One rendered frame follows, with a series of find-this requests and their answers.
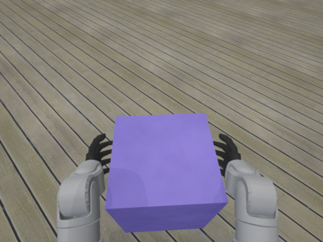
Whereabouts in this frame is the left robot forearm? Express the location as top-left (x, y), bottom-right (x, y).
top-left (57, 160), bottom-right (105, 242)

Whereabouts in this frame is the robot left hand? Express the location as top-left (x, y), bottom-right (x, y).
top-left (85, 134), bottom-right (113, 174)

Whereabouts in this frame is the right robot forearm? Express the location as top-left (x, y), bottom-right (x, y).
top-left (225, 160), bottom-right (279, 242)

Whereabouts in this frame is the robot right hand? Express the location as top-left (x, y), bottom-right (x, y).
top-left (213, 134), bottom-right (241, 177)

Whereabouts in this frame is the carton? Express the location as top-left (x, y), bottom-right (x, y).
top-left (105, 113), bottom-right (228, 233)

